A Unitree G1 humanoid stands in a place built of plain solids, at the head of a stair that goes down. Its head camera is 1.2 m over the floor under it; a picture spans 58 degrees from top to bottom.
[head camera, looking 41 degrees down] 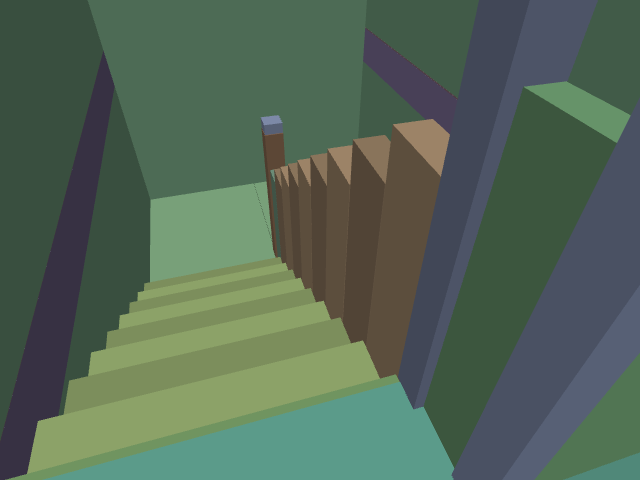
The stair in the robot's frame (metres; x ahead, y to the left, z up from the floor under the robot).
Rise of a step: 0.17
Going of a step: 0.26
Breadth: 1.13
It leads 16 degrees to the left of straight ahead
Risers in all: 9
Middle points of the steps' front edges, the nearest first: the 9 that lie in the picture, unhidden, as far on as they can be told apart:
0.59 0.31 0.00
0.84 0.38 -0.17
1.09 0.45 -0.34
1.34 0.52 -0.51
1.59 0.60 -0.69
1.84 0.67 -0.86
2.09 0.74 -1.03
2.34 0.81 -1.20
2.58 0.89 -1.38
